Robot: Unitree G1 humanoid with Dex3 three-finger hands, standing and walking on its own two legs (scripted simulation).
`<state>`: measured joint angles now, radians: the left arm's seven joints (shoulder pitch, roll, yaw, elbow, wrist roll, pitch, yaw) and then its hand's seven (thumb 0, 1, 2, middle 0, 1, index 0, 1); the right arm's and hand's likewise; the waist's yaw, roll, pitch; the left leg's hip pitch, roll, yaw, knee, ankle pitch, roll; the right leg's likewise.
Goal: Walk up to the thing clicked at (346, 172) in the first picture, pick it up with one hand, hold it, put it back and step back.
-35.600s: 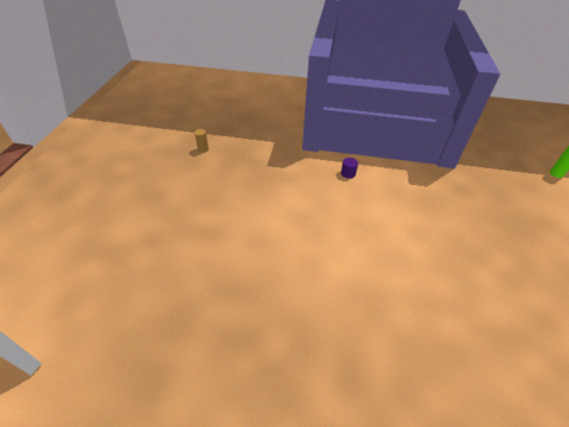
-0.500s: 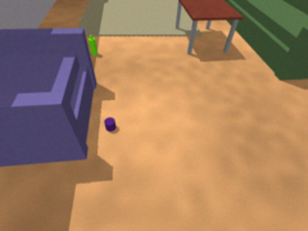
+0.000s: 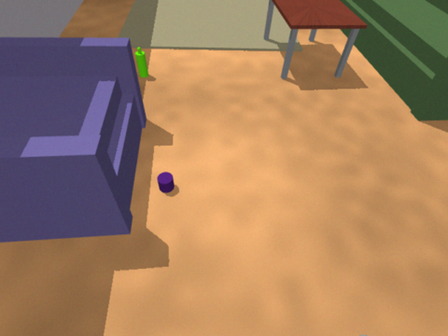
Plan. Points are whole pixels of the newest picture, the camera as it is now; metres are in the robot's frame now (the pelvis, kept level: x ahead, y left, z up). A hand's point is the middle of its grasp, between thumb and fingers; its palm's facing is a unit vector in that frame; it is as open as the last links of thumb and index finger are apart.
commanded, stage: step back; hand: left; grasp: from above
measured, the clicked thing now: (165, 182) +1.00 +0.30 -0.73
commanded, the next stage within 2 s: stand in 0.12 s
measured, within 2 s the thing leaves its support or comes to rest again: neither
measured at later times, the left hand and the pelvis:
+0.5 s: hand out of the picture +0.11 +0.24 -0.14, palm faces -0.04 -0.94 -0.34, open 7.4 cm; pelvis +0.00 -0.01 +0.02, yaw +0 degrees
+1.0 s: hand out of the picture +0.05 +0.25 -0.14, palm faces -0.05 -0.94 -0.34, open 7.4 cm; pelvis -0.01 +0.00 +0.02, yaw +0 degrees
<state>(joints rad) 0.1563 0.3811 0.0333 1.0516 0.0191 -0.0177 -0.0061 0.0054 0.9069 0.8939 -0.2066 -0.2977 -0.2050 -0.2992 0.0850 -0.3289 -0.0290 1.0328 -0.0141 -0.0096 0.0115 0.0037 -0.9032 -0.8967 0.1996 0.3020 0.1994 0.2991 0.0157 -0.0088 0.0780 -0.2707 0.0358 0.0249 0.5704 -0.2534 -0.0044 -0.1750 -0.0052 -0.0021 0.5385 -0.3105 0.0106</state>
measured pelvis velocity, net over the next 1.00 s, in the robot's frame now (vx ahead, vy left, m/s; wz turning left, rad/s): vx -0.01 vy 0.00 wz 0.00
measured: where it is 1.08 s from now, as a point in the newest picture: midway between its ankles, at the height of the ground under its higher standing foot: outside the picture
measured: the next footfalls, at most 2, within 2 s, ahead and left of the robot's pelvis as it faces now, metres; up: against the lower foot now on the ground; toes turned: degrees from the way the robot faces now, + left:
none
